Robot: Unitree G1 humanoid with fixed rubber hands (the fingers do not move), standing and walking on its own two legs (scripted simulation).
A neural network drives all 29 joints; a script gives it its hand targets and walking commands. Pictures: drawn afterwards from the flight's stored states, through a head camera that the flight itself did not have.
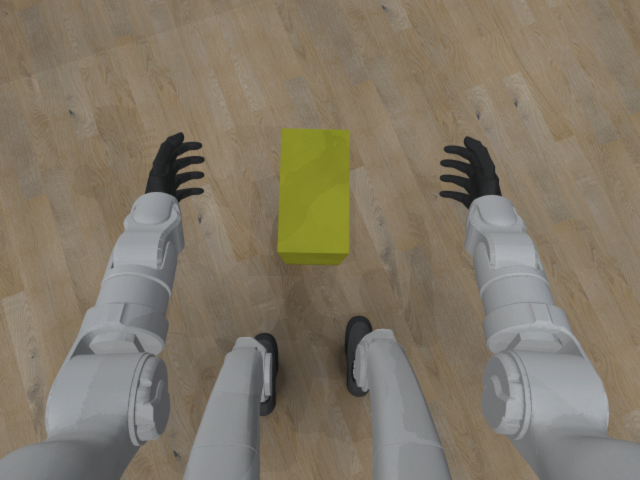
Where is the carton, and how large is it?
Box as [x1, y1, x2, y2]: [277, 128, 349, 264]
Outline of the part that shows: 282,128 277,251 285,263 338,264 348,253 349,130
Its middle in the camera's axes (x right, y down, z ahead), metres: -0.01 -0.07 +0.95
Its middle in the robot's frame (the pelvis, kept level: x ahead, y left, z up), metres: +0.52 +0.00 -0.55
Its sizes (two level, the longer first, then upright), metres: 0.269 0.147 0.287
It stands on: the floor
